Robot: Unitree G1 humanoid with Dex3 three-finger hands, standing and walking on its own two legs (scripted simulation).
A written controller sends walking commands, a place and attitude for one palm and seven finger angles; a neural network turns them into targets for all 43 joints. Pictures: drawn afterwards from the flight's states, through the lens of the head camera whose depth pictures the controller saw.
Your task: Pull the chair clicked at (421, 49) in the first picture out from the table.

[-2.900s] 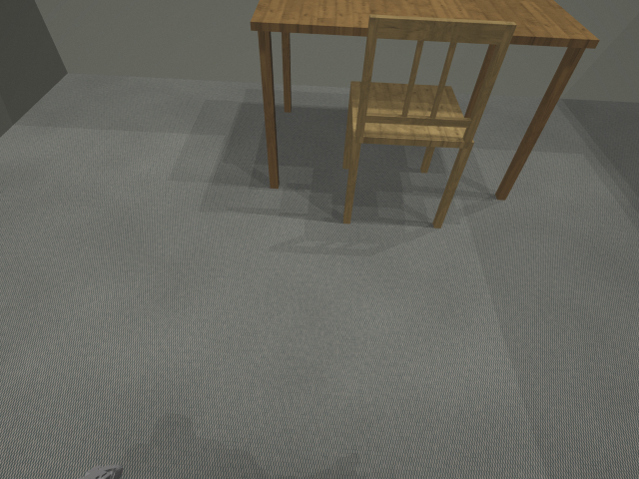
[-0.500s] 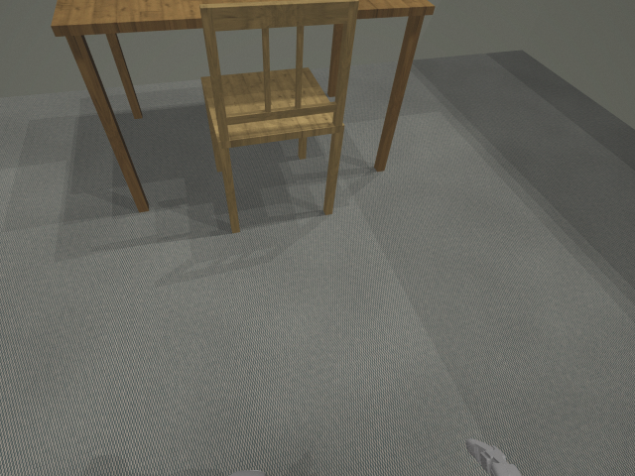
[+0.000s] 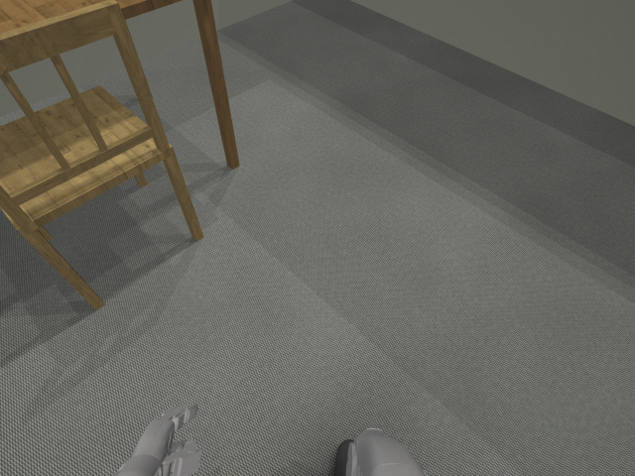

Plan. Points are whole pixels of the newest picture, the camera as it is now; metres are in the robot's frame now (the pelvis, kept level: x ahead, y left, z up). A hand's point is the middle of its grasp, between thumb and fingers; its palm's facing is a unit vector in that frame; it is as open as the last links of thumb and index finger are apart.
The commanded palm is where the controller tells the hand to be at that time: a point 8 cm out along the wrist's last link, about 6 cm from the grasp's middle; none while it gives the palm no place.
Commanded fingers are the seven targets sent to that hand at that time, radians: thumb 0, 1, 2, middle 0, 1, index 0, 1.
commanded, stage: walk to a spot facing it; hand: left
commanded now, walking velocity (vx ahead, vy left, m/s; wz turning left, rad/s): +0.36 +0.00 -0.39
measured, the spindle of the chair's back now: (37, 125) +0.83 +0.59 -0.09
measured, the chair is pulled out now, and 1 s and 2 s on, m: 0.00 0.00 0.00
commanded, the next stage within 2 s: turn to face it in 0.84 s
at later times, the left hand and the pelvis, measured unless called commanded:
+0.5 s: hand (179, 429) +0.21 +0.20 -0.17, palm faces -0.02 -0.98 -0.20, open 7.3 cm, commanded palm none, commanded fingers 0.00 0.90 0.90 -0.20 -0.30 -0.20 -0.30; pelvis +0.21 +0.00 +0.00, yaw -7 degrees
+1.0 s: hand (242, 247) +0.54 +0.13 -0.17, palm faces -0.38 -0.91 -0.18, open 7.4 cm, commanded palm none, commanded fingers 0.00 0.90 0.90 -0.20 -0.30 -0.20 -0.30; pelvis +0.38 -0.01 +0.00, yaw -23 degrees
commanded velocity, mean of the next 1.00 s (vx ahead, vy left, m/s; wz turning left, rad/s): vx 0.24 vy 0.00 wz -0.30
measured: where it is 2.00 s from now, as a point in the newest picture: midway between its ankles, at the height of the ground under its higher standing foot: (317, 380)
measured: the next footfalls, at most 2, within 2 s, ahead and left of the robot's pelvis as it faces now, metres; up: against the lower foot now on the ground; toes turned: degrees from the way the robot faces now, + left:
right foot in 0.06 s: +0.17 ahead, -0.10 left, +0.00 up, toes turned -9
left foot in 0.52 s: +0.36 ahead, +0.10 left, +0.00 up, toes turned +0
